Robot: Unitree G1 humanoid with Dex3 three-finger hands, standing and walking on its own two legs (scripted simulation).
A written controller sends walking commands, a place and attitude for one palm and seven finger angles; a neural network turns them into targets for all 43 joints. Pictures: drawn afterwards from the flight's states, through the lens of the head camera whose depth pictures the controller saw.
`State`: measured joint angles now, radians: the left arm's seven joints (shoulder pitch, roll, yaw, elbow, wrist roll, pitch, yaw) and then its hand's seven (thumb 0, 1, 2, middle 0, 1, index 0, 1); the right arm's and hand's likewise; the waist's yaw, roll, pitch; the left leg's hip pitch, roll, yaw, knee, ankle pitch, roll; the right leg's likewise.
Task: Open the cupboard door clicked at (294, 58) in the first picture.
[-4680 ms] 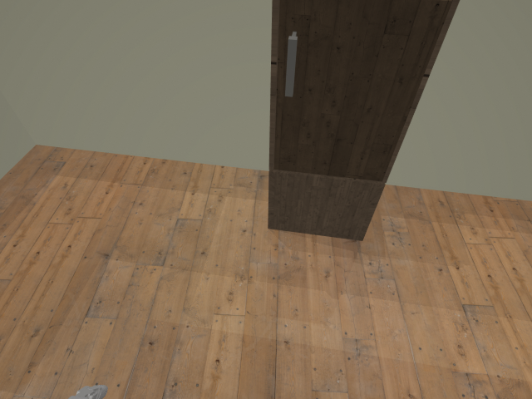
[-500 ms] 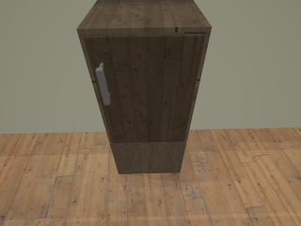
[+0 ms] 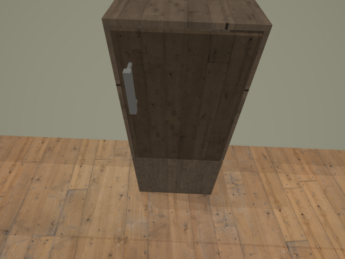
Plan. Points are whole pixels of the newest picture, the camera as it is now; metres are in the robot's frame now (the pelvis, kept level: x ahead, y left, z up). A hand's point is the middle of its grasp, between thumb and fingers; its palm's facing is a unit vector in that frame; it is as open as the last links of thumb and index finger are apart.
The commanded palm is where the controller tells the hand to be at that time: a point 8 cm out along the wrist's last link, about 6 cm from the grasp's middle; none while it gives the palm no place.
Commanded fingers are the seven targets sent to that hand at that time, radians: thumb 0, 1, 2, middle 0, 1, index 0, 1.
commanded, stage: look again from close up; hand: left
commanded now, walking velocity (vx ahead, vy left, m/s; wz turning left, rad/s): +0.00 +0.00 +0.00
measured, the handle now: (131, 89) +0.58 +0.17 +0.07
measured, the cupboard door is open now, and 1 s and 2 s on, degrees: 0 0 0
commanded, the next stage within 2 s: shuffle to correct the standing spot in 0.36 s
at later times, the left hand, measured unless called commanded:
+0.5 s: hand out of the picture +0.05 +0.29 -0.15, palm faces -0.01 -0.95 -0.32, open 7.3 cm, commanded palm none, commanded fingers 0.00 0.90 0.90 -0.20 -0.30 -0.20 -0.30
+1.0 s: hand out of the picture -0.09 +0.14 -0.17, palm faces +0.08 -0.99 -0.11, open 7.3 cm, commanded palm none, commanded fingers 0.00 0.90 0.90 -0.20 -0.30 -0.20 -0.30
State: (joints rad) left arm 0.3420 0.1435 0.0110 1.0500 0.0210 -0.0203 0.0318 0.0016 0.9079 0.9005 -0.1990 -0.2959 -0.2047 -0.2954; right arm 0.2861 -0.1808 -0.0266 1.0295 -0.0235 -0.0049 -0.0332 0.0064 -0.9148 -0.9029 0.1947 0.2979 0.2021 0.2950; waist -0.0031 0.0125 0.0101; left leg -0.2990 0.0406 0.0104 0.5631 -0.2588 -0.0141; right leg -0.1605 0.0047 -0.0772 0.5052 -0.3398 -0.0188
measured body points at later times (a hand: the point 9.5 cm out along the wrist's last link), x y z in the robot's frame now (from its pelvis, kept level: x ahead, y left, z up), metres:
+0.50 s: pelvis -0.03 +0.05 +0.01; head -0.04 +0.06 +0.46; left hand +0.05 +0.34 -0.13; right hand +0.07 -0.23 -0.11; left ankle +0.02 +0.13 -0.73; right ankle -0.04 -0.11 -0.73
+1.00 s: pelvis -0.01 +0.00 +0.00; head -0.02 +0.01 +0.45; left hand -0.09 +0.20 -0.16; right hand -0.04 -0.23 -0.15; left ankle +0.01 +0.09 -0.71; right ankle -0.04 -0.11 -0.73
